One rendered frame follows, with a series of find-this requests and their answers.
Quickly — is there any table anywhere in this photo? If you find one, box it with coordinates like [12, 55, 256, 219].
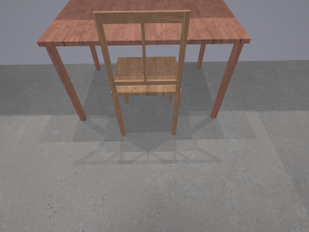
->
[37, 0, 251, 121]

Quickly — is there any chair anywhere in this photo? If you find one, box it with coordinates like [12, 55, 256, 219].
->
[93, 10, 191, 136]

